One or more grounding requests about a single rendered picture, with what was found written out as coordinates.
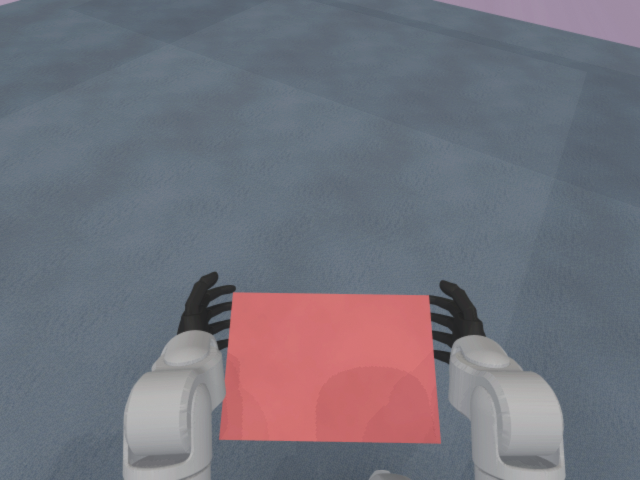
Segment robot right forearm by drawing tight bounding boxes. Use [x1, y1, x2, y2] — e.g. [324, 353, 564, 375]
[448, 335, 566, 480]

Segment robot left forearm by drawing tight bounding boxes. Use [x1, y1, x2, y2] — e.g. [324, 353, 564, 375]
[123, 330, 226, 480]

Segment robot left hand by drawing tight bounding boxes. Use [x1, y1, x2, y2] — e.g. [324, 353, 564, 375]
[177, 272, 236, 350]

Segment robot right hand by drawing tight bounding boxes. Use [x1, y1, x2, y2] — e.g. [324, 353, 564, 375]
[429, 280, 486, 364]

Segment carton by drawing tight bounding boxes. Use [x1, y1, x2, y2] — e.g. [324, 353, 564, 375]
[219, 292, 441, 444]

